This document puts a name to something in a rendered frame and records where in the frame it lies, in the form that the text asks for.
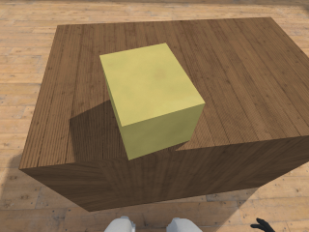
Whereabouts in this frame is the robot thigh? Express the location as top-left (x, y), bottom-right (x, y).
top-left (104, 217), bottom-right (136, 232)
top-left (166, 218), bottom-right (203, 232)

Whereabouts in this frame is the robot right thigh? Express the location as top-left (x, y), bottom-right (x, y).
top-left (166, 218), bottom-right (203, 232)

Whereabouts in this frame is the pedestal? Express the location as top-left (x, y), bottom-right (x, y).
top-left (18, 16), bottom-right (309, 213)

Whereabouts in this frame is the right robot hand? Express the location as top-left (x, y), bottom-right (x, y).
top-left (250, 217), bottom-right (275, 232)

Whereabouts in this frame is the robot left thigh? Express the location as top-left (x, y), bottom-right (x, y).
top-left (104, 217), bottom-right (136, 232)

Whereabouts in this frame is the carton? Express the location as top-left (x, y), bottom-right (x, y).
top-left (99, 43), bottom-right (205, 160)

